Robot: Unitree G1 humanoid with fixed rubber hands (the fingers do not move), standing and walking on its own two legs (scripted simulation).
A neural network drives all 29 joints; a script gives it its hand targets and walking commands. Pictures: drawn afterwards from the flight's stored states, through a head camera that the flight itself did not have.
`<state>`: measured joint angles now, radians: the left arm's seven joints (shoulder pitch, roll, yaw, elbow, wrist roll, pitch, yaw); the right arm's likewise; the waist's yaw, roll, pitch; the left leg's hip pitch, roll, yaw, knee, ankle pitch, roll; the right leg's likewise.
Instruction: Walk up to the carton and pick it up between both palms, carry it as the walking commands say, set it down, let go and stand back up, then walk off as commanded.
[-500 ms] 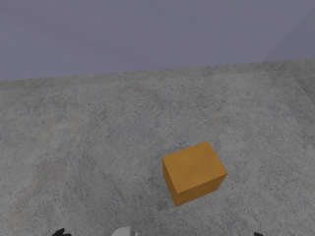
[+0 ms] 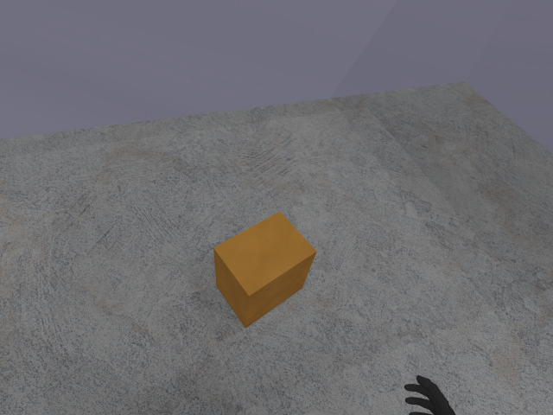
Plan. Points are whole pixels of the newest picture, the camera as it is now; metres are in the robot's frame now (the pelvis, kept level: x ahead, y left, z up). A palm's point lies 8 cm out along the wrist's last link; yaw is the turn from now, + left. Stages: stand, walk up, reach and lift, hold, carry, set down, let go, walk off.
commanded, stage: walk off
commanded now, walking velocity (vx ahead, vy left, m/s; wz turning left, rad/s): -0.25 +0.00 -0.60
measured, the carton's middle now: (262, 270) +0.67 -0.02 -0.63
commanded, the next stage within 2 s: stand in 0.86 s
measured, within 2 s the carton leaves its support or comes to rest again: neither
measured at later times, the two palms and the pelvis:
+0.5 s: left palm out of the picture +0.05 +0.22 -0.10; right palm out of the picture -0.13 -0.30 -0.12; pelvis -0.14 -0.01 +0.00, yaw -17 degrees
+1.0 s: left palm out of the picture -0.03 +0.25 -0.13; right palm out of the picture -0.32 -0.19 -0.11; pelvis -0.26 +0.08 +0.00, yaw -34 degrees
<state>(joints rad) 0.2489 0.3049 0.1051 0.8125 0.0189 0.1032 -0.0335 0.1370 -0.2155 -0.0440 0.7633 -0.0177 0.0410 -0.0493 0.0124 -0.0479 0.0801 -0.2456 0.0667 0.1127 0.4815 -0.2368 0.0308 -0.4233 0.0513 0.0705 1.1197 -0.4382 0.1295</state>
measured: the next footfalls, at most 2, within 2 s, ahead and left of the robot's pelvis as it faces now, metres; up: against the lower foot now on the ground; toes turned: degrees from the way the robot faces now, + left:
right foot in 0.18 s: -0.06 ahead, -0.15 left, +0.00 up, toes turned -8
left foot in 0.62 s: -0.13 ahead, +0.12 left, +0.00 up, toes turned -22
